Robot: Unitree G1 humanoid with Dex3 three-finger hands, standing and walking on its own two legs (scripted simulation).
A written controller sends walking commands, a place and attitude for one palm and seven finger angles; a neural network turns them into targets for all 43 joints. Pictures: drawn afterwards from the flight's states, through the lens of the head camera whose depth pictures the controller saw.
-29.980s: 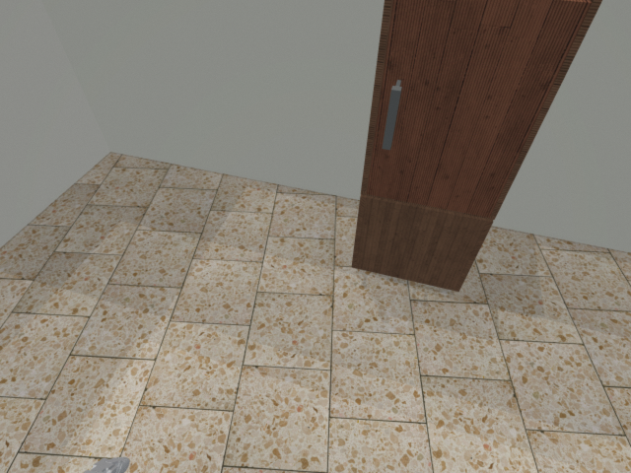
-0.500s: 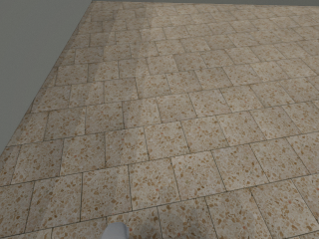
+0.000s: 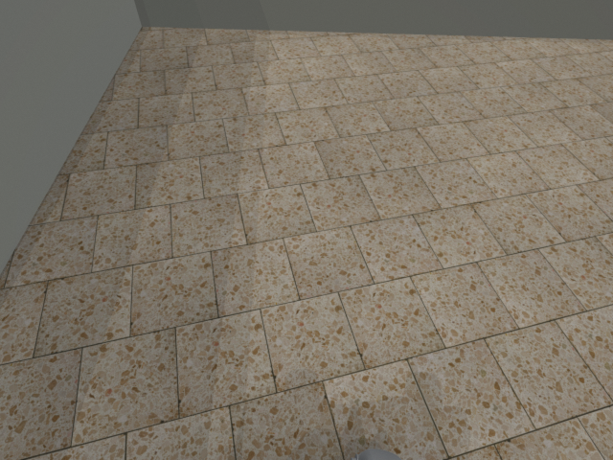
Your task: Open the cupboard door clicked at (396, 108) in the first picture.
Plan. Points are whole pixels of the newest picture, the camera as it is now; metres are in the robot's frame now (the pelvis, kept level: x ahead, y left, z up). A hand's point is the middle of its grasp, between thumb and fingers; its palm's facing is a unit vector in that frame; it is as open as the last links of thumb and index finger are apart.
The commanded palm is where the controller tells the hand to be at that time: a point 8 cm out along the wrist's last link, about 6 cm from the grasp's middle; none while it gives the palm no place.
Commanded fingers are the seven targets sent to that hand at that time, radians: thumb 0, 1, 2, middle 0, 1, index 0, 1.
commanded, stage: walk to a spot facing it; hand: left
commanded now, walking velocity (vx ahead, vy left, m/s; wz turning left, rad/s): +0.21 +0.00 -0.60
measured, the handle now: out of the picture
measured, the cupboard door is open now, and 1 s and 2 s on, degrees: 47 47 47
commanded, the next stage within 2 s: turn to face it in 0.04 s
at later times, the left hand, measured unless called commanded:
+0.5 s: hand (265, 356) +0.29 +0.10 -0.16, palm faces +0.02 -0.99 -0.17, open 7.3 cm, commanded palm none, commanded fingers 0.00 0.90 0.90 -0.20 -0.30 -0.20 -0.30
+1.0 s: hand (213, 385) +0.24 +0.17 -0.16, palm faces +0.33 -0.90 -0.30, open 7.4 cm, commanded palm none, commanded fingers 0.00 0.90 0.90 -0.20 -0.30 -0.20 -0.30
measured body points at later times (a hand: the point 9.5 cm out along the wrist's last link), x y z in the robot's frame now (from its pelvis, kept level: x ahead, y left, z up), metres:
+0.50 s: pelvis +0.17 -0.06 +0.00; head +0.21 -0.07 +0.45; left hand +0.29 +0.15 -0.14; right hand +0.16 -0.28 -0.16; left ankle +0.14 +0.07 -0.66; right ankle +0.21 -0.15 -0.74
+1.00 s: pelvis +0.22 -0.07 +0.00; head +0.28 -0.05 +0.45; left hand +0.22 +0.22 -0.14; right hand +0.35 -0.29 -0.15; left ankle +0.20 +0.06 -0.74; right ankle +0.25 -0.21 -0.69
